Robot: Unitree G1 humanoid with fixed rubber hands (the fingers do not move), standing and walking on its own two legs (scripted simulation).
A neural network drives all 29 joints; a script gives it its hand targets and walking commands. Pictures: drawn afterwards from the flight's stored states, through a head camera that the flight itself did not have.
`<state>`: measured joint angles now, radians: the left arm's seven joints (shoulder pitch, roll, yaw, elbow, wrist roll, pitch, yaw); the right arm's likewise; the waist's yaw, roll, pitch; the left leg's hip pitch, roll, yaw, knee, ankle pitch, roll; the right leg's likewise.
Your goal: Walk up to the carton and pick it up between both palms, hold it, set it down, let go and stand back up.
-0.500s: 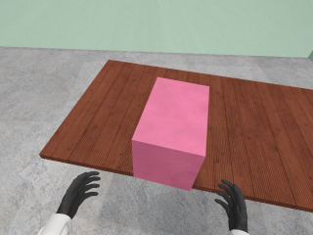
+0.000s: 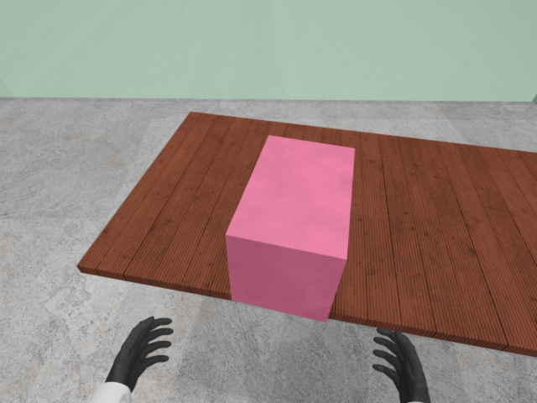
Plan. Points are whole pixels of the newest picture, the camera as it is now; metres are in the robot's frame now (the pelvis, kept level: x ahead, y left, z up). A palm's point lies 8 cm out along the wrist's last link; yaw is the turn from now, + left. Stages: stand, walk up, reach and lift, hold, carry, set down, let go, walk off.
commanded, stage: set down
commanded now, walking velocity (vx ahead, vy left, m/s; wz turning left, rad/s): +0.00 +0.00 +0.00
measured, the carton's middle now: (295, 221) +0.47 -0.03 +0.00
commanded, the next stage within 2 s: let go in 0.26 s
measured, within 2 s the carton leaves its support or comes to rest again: neither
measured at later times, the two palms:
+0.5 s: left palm (131, 391) +0.16 +0.21 -0.07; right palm out of the picture +0.17 -0.22 -0.07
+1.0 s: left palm out of the picture +0.13 +0.23 -0.10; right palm out of the picture +0.14 -0.27 -0.10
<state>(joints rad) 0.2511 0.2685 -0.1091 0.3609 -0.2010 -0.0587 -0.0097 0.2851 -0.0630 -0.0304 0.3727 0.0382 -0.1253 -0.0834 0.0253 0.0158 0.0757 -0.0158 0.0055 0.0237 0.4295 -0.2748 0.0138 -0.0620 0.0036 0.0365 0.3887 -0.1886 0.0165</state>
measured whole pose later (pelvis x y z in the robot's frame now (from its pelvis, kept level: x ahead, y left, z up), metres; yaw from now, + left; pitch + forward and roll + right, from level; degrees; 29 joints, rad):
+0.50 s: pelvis +0.02 -0.02 +0.00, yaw +1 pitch -5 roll -1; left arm 0.26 0.25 -0.02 0.42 -0.09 0.05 -0.02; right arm 0.26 -0.10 -0.01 0.56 0.01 -0.18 -0.04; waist 0.02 0.00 0.13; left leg -0.03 0.03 0.01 0.39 -0.27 -0.02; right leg -0.08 0.02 0.01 0.38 -0.20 -0.01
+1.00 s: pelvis +0.02 -0.02 +0.00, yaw +2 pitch -3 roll +0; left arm 0.29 0.21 0.02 0.64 0.02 -0.01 0.00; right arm 0.24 -0.24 -0.02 0.76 -0.01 -0.04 -0.02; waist 0.00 0.01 0.02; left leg -0.12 0.02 -0.01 0.49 -0.32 -0.01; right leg -0.16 0.01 -0.01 0.48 -0.26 0.00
